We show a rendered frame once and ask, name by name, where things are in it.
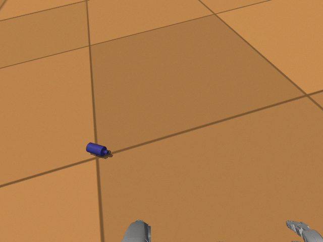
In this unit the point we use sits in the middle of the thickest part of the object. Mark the bottle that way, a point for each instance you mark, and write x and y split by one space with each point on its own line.
96 149

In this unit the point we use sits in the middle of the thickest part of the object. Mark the right robot hand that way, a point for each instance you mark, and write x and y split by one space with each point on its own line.
304 231

